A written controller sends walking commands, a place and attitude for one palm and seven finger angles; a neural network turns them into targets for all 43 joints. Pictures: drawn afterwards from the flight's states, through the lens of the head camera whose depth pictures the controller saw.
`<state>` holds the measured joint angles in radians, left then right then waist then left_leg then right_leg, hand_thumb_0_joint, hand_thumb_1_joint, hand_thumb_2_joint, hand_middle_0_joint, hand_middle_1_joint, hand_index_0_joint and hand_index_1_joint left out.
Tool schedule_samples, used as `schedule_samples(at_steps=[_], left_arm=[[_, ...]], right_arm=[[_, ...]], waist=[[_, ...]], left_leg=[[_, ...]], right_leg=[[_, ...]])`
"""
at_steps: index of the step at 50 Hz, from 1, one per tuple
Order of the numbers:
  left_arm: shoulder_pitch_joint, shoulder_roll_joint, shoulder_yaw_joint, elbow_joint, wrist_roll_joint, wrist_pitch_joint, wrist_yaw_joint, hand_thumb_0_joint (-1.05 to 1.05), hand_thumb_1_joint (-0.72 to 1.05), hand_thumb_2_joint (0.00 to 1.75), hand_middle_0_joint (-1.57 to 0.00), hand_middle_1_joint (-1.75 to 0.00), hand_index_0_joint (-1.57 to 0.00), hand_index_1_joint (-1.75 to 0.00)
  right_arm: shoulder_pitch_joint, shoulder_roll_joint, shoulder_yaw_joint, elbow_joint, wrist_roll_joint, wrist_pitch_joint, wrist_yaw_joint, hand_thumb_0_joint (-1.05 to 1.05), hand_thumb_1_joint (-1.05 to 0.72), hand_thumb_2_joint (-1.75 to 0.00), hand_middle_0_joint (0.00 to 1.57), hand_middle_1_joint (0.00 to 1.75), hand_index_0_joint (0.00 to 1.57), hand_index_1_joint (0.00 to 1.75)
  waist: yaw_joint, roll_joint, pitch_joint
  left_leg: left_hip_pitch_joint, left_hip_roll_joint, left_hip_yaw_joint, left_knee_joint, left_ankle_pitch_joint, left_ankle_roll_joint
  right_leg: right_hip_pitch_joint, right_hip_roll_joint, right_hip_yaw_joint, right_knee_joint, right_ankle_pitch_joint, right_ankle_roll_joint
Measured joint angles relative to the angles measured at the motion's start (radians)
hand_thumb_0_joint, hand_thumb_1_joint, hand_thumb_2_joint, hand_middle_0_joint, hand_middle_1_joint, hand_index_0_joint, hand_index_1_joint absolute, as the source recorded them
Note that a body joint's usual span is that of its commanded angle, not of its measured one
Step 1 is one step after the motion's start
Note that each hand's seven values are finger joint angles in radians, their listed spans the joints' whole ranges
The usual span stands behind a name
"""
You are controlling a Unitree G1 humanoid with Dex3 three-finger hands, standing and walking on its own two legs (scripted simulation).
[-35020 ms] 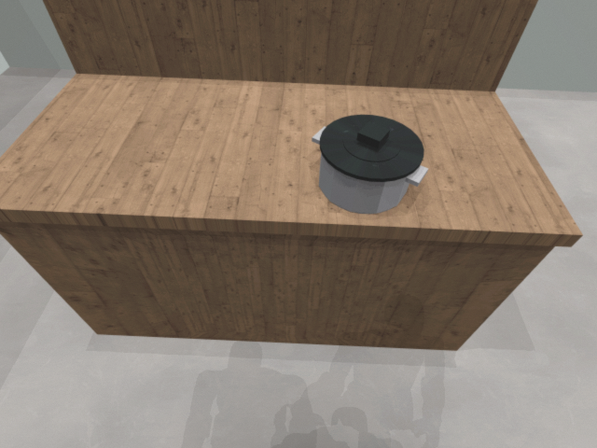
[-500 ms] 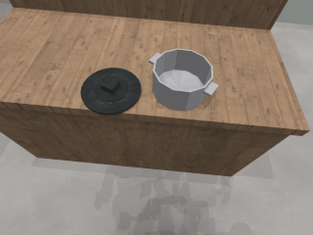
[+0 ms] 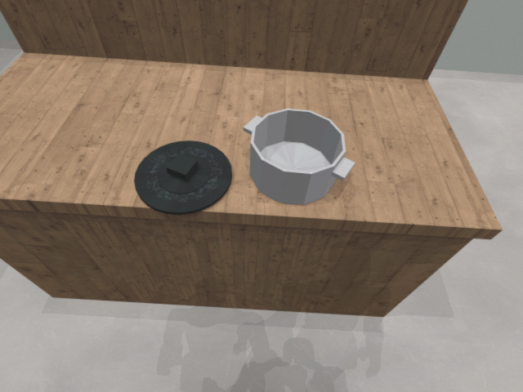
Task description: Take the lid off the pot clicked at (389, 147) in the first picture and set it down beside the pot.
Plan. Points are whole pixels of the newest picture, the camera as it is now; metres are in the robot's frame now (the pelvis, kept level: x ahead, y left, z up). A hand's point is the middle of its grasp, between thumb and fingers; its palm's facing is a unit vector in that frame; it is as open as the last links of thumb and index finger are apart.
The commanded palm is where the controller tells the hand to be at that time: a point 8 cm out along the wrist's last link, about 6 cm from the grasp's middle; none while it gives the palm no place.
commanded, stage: let the arm hang, fingers relaxed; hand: left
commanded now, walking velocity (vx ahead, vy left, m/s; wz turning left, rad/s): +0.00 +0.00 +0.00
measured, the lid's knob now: (182, 166) +0.54 +0.19 -0.03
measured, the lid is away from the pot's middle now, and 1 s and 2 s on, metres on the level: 0.24 0.24 0.24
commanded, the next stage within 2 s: look to check the result in 0.88 s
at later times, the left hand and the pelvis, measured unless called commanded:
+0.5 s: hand out of the picture -0.03 +0.18 -0.17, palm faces +0.07 -0.98 -0.20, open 7.3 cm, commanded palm none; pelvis -0.03 +0.00 +0.01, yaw +1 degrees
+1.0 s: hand out of the picture -0.05 +0.16 -0.17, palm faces +0.08 -0.98 -0.17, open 7.4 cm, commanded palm none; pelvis -0.04 +0.01 +0.01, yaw +1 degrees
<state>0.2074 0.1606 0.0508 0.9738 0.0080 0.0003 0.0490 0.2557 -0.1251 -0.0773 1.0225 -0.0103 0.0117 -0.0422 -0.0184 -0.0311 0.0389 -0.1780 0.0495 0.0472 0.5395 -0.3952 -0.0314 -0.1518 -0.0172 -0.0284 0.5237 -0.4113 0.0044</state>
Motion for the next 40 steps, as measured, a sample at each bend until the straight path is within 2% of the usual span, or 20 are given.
schedule_samples(at_steps=[6,20,40], left_arm=[[0.013,0.001,-0.003,0.025,-0.002,-0.003,0.001,0.01,0.91,0.90,-0.20,-0.30,-0.20,-0.30],[0.055,-0.003,-0.010,0.085,-0.003,-0.003,0.000,0.01,0.93,0.90,-0.20,-0.30,-0.20,-0.30],[0.110,-0.059,-0.028,0.151,0.000,-0.007,-0.001,0.01,0.91,0.90,-0.20,-0.30,-0.20,-0.30]], right_arm=[[0.033,0.003,0.005,0.028,0.002,-0.002,0.001,0.00,-0.92,-0.90,0.20,0.30,0.20,0.30],[0.069,0.032,0.018,0.082,0.001,-0.006,0.011,0.01,-0.91,-0.90,0.20,0.30,0.20,0.30],[0.068,0.047,0.021,0.103,0.005,-0.019,-0.002,0.01,-0.91,-0.90,0.20,0.30,0.20,0.30]], waist=[[-0.008,0.012,-0.005],[0.001,0.026,-0.005],[0.012,0.013,0.002]], left_leg=[[0.024,-0.001,-0.002,-0.016,0.018,0.002],[0.035,-0.004,-0.009,-0.055,0.069,0.006],[0.021,-0.014,-0.010,-0.056,0.081,0.017]], right_leg=[[0.024,-0.001,-0.003,-0.014,0.019,0.000],[0.041,-0.001,-0.011,-0.059,0.071,0.000],[0.031,-0.011,-0.011,-0.067,0.087,0.010]])
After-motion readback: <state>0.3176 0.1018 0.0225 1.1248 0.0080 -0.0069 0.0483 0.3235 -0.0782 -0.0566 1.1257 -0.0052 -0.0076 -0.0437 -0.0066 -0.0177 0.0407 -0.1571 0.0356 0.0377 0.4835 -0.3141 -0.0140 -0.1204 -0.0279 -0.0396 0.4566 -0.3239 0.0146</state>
